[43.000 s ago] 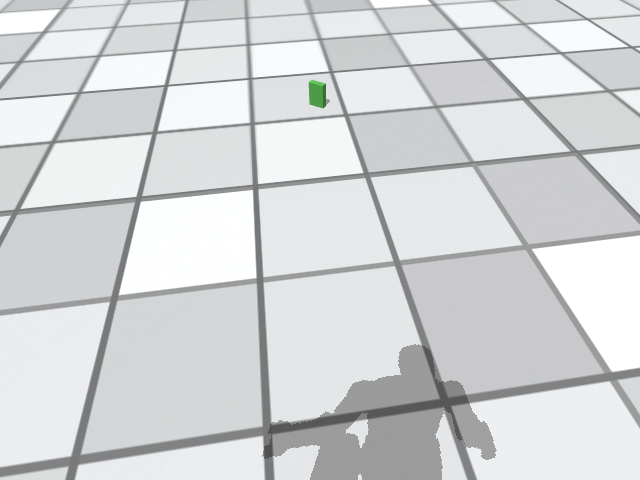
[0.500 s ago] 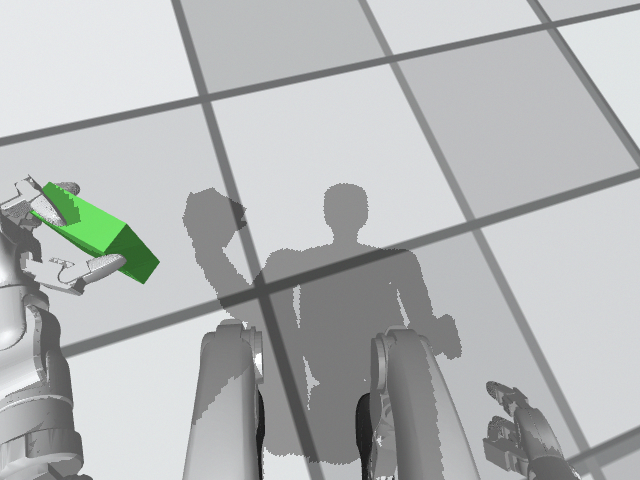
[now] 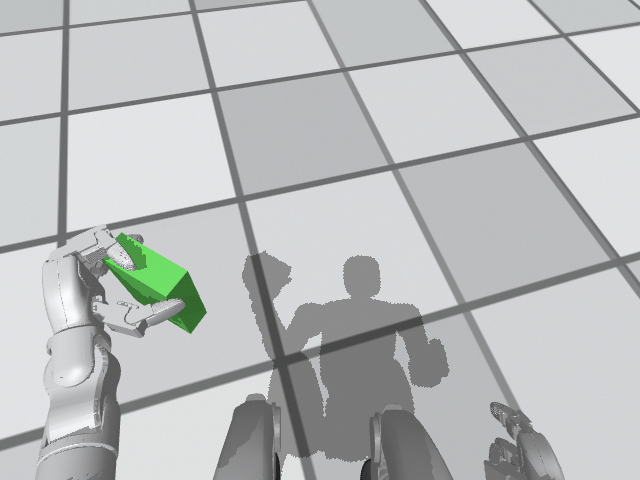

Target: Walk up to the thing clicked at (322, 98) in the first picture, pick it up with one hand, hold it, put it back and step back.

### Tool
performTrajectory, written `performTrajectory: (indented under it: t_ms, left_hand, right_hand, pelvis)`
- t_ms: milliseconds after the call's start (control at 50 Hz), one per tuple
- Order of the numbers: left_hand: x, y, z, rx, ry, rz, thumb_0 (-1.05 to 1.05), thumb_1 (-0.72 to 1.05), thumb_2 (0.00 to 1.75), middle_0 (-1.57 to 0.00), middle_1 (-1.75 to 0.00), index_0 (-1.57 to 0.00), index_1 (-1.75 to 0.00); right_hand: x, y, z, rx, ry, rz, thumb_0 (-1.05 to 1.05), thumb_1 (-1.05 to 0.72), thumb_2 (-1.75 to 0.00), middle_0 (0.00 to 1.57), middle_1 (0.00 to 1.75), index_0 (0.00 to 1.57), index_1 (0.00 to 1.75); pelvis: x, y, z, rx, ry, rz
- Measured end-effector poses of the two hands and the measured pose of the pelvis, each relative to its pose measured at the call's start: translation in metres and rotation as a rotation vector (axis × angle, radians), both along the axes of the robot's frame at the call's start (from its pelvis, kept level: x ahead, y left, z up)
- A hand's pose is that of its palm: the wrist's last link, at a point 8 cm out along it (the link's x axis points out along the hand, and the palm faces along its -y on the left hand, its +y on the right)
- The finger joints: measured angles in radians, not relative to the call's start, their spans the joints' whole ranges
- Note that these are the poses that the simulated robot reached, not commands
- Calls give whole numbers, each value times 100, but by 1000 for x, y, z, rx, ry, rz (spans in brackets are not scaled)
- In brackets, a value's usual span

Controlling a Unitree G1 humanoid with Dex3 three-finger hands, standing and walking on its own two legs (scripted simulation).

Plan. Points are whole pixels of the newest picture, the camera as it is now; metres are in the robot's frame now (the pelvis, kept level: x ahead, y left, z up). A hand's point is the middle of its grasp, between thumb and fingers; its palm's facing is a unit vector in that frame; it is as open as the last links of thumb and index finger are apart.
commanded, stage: hold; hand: left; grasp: from above
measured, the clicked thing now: (159, 287) +0.36 +0.23 -0.03
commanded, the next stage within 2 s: crouch in 0.70 s
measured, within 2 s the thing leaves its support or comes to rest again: neither
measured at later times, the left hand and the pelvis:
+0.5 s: hand (132, 231) +0.36 +0.21 +0.11, palm faces +0.36 -0.93 -0.04, open 8.6 cm; pelvis +0.02 +0.00 +0.07, yaw +1 degrees
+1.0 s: hand (143, 218) +0.37 +0.20 +0.11, palm faces +0.40 -0.92 -0.04, open 8.6 cm; pelvis +0.04 -0.01 +0.09, yaw +1 degrees
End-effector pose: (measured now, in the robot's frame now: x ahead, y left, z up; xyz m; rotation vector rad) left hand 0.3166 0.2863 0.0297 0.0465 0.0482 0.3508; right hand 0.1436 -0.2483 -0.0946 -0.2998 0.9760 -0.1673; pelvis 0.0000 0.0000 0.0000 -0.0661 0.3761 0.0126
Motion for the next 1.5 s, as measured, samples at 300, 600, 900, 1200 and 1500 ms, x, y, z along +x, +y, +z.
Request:
performTrajectory:
  t_ms: [300,600,900,1200,1500]
  left_hand:
    - [-1,-15,56,6,-22,8,2,-55,73,-48,-97,-122,-129]
    - [10,-35,85,-10,-24,23,2,-53,74,-46,-94,-116,-125]
    - [19,-46,98,-5,-17,26,1,-55,76,-47,-94,-116,-126]
    - [15,-27,7,-3,33,104,1,-49,74,-44,-91,-118,-126]
    - [47,-5,-138,3,-59,132,0,-53,82,-42,-95,-122,-134]
  right_hand:
    - [-3,14,41,40,15,22,1,-89,-89,20,30,20,30]
    - [3,9,65,43,26,19,1,-89,-89,20,30,20,30]
    - [17,0,76,39,24,18,1,-89,-90,20,30,20,30]
    - [10,-20,36,-12,104,66,0,-86,-89,20,30,20,30]
    - [-28,-15,-113,10,274,102,0,-88,-90,20,30,20,30]
  pelvis:
    - [12,1,48,16,-93,11]
    - [25,-5,75,32,-145,11]
    - [36,-11,88,43,-173,10]
    - [22,-15,47,39,-22,4]
    - [-7,-7,-85,6,189,-36]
